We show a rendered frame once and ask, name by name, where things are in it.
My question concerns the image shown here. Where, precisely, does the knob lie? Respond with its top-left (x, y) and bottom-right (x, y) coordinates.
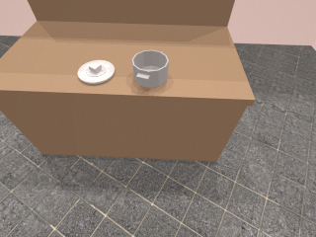
top-left (88, 62), bottom-right (102, 72)

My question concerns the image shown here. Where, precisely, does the pot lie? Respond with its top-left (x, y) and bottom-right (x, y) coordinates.
top-left (132, 49), bottom-right (169, 88)

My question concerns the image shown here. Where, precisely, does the lid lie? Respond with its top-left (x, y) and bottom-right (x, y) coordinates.
top-left (77, 60), bottom-right (115, 84)

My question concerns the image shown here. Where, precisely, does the table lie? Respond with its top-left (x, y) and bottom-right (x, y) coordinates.
top-left (0, 0), bottom-right (256, 162)

